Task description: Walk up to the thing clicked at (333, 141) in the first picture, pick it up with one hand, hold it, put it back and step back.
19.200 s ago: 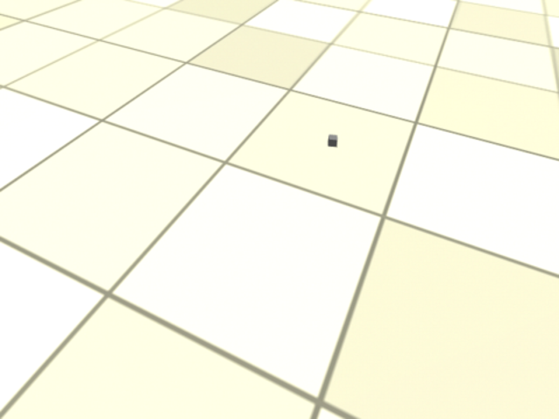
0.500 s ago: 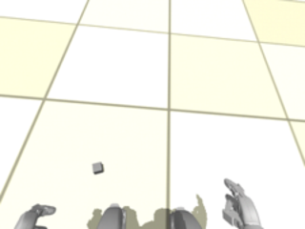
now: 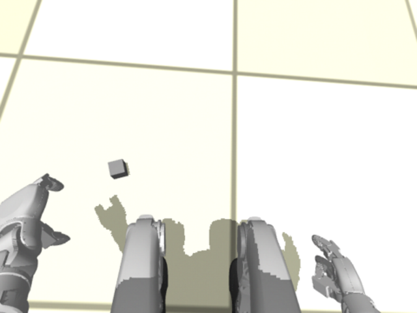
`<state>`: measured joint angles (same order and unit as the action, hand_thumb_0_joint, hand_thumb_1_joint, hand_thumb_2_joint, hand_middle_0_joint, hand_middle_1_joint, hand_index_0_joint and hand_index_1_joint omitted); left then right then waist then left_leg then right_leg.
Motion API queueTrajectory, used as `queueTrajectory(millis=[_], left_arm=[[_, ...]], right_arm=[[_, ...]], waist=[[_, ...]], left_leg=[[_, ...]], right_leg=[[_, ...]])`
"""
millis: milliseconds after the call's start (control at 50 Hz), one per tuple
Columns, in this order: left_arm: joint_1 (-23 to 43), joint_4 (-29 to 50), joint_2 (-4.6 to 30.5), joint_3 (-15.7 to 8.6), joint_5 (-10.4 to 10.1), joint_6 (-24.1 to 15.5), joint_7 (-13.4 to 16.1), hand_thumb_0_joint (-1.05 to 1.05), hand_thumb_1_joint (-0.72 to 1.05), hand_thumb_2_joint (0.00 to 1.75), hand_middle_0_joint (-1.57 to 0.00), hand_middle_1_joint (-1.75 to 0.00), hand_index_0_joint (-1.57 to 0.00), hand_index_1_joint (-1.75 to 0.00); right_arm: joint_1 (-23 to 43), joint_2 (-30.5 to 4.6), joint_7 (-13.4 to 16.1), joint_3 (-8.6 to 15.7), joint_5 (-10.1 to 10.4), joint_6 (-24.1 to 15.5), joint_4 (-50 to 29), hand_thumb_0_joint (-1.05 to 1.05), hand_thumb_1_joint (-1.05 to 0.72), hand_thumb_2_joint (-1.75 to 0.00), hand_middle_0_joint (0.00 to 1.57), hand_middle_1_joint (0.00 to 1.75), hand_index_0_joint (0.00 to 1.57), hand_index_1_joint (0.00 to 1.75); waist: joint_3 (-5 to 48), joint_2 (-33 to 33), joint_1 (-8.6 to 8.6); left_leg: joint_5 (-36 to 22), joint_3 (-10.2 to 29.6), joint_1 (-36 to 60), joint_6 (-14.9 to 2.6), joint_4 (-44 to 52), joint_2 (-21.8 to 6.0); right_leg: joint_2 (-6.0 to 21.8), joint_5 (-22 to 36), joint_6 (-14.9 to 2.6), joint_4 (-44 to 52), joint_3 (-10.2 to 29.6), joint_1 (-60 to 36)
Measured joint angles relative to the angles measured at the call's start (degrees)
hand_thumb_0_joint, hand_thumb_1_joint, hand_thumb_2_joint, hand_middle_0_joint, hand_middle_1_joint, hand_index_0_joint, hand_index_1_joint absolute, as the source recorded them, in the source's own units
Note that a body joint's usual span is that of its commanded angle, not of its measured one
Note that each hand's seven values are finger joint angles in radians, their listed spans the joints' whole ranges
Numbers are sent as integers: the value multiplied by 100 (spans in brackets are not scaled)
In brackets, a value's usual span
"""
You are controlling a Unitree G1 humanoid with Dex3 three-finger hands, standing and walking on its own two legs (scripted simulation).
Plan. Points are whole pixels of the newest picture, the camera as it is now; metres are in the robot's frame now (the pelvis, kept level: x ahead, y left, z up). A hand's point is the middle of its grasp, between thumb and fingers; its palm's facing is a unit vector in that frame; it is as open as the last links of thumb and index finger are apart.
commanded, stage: rise first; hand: left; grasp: from above
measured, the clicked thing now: (118, 169) +0.50 +0.30 -0.48
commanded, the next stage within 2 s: none
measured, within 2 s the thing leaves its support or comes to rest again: neither
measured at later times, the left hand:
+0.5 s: hand (70, 187) +0.39 +0.35 -0.27, palm faces -0.40 -0.11 -0.91, open 11.5 cm
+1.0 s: hand (84, 176) +0.43 +0.34 -0.33, palm faces -0.41 -0.13 -0.90, open 12.4 cm
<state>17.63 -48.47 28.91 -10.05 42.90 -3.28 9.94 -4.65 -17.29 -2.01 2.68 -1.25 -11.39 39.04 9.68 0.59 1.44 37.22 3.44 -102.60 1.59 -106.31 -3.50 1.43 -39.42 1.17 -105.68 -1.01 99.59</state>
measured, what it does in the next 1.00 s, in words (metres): lowers itself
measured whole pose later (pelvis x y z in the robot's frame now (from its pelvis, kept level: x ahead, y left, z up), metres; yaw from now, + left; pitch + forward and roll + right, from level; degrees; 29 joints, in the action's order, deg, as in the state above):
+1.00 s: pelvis -0.02 +0.01 -0.17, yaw -6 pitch +33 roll -8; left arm 51.4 -82.9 47.6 -14.5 68.2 -10.0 22.2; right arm -5.8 -15.2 -7.6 -3.3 -9.7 -4.2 44.3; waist 1.4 -1.7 10.4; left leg 38.4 9.3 -133.0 0.8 -137.3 -2.8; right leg -0.7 -39.9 3.2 -133.3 -2.9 127.0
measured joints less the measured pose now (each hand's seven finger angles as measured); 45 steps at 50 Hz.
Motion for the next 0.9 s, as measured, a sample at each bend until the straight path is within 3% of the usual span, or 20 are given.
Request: queueTrajectory(millis=[180,360,440,560,900], left_arm=[[1241,-988,583,-131,1035,-461,324,0,-16,67,-45,-75,-45,-74],[1969,-1730,1057,-211,1908,-724,695,0,-9,63,-46,-70,-47,-69],[2251,-2070,1262,-216,2196,-798,829,0,-10,64,-45,-69,-46,-68],[2605,-2517,1468,-200,2422,-819,967,0,-13,67,-42,-70,-43,-69],[3249,-3316,1736,-375,2556,-654,1241,0,-22,73,-36,-77,-36,-76]], right_arm=[[-61,73,-169,-24,-177,308,316,1,-92,-91,20,30,21,30],[-214,151,-248,-123,-356,617,483,0,-90,-90,20,30,21,30],[-255,153,-285,-176,-435,721,509,0,-90,-90,20,30,21,30],[-303,147,-355,-252,-536,777,537,0,-90,-90,20,30,21,29],[-151,206,-523,-523,-780,723,554,0,-90,-90,20,30,21,30]], waist=[[-295,-19,65],[-476,-95,328],[-512,-128,464],[-553,-192,611],[-739,-241,858]], left_leg=[[-7,224,-1291,36,-1216,-12],[-68,367,-1977,-14,-1943,14],[-78,413,-2185,-52,-2173,34],[-60,448,-2452,-93,-2452,68],[64,526,-2950,-98,-2979,84]], right_leg=[[-84,28,-9,-1148,-86,1238],[-130,118,58,-1764,-138,1832],[-138,126,88,-1942,-157,1986],[-138,93,118,-2175,-161,2188],[-184,-23,193,-2665,-158,2654]])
